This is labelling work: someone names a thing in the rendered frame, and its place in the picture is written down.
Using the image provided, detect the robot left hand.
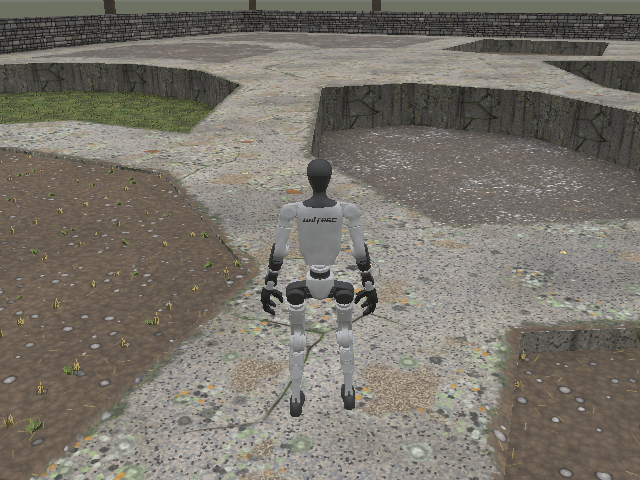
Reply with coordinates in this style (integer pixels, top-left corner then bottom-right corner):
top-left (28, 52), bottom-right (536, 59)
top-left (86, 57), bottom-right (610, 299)
top-left (260, 287), bottom-right (283, 315)

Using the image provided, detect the robot left upper arm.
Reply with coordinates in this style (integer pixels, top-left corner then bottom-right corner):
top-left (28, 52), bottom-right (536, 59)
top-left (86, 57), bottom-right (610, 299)
top-left (273, 202), bottom-right (299, 258)

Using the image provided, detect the left robot forearm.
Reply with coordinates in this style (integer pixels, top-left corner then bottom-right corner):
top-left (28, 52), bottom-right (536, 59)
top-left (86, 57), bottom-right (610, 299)
top-left (263, 243), bottom-right (283, 290)

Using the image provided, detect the robot right upper arm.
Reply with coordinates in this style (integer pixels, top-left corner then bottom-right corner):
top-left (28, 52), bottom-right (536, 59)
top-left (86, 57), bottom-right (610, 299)
top-left (340, 202), bottom-right (366, 258)

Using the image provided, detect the robot right hand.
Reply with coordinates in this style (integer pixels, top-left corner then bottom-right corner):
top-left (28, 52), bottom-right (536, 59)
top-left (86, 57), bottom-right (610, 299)
top-left (354, 288), bottom-right (378, 316)

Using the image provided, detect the robot left foot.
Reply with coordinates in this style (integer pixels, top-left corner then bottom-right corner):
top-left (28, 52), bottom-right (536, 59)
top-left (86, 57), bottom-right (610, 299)
top-left (290, 390), bottom-right (305, 417)

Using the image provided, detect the right robot forearm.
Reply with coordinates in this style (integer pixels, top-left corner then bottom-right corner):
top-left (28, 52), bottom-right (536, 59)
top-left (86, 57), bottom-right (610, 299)
top-left (356, 243), bottom-right (375, 291)

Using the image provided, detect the right robot thigh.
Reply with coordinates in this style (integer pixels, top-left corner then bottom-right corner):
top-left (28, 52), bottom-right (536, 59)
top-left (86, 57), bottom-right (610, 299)
top-left (334, 279), bottom-right (354, 348)

